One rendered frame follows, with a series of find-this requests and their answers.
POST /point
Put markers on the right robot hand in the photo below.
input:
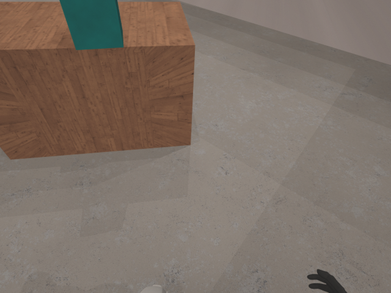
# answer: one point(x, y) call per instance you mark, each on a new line
point(331, 286)

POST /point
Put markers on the carton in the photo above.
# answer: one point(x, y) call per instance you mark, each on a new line
point(93, 24)

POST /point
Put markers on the pedestal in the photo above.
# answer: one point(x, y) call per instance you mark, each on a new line
point(56, 100)

